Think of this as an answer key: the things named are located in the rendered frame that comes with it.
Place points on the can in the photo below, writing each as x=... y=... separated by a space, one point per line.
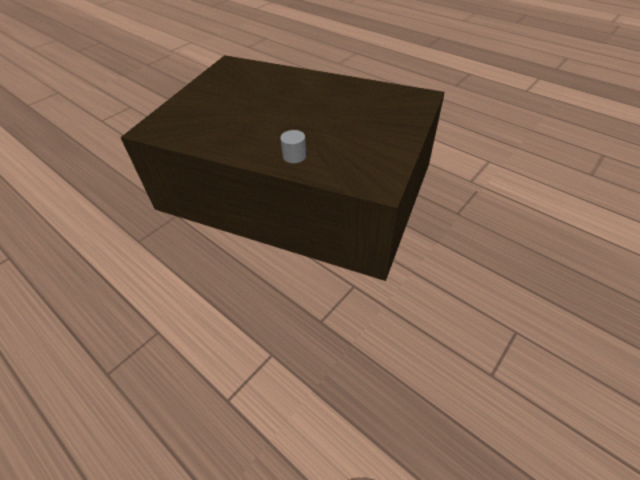
x=293 y=146

